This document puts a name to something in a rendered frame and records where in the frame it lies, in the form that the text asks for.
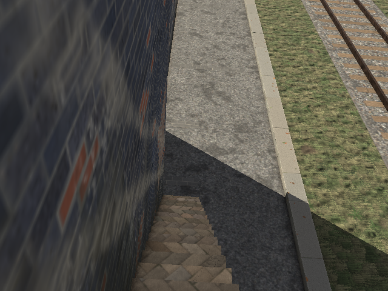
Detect stairs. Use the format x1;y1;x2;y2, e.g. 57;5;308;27
131;195;239;291

